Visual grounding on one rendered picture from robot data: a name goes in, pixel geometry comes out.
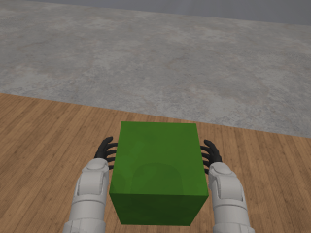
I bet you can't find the robot left hand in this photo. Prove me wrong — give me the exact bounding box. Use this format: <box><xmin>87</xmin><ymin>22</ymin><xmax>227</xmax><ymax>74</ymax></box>
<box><xmin>94</xmin><ymin>136</ymin><xmax>118</xmax><ymax>170</ymax></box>

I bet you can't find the right robot forearm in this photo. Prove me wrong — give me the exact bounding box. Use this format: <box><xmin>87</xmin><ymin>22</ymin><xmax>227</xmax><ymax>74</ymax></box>
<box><xmin>208</xmin><ymin>162</ymin><xmax>256</xmax><ymax>233</ymax></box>

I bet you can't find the robot right hand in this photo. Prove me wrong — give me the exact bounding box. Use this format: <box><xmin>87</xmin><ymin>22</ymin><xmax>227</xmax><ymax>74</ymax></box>
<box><xmin>200</xmin><ymin>139</ymin><xmax>223</xmax><ymax>175</ymax></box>

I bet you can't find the carton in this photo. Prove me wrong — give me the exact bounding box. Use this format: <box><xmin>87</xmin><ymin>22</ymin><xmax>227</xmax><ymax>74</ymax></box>
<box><xmin>109</xmin><ymin>121</ymin><xmax>209</xmax><ymax>226</ymax></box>

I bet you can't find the left robot forearm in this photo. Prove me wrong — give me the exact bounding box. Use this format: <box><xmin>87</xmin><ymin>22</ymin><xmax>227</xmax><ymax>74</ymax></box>
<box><xmin>62</xmin><ymin>158</ymin><xmax>109</xmax><ymax>233</ymax></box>

